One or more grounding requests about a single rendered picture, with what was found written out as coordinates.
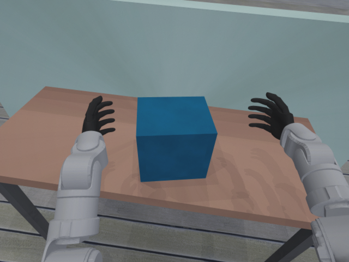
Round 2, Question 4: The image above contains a left robot forearm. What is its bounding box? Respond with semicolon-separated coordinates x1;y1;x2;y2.
41;131;109;262

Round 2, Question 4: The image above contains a right robot forearm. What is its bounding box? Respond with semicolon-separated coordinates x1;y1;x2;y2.
280;123;349;217

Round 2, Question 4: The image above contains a right robot upper arm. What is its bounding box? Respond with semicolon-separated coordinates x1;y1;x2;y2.
310;215;349;262

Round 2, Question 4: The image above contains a carton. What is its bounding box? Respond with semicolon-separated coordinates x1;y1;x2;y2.
136;97;218;182

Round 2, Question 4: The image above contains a left robot upper arm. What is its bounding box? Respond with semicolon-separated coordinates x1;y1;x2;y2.
44;247;103;262

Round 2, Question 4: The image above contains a right robot hand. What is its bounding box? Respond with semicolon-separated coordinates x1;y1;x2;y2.
248;92;294;140

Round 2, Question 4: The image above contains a left robot hand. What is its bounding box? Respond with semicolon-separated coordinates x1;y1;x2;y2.
82;96;116;135

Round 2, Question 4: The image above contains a table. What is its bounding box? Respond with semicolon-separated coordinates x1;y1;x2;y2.
0;86;320;262

